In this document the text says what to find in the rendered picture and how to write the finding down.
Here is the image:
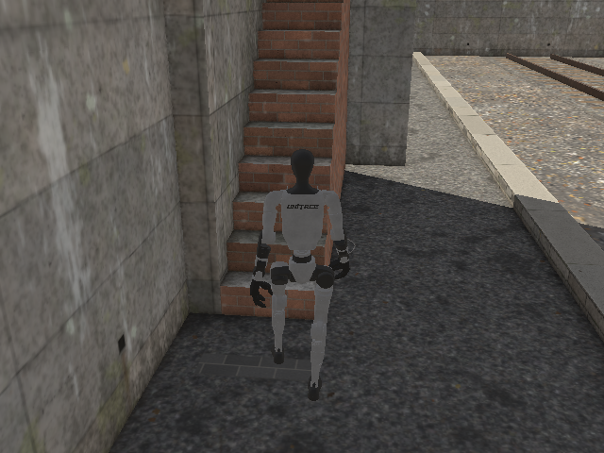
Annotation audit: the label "stairs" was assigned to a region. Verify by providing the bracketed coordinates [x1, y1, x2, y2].
[220, 0, 350, 320]

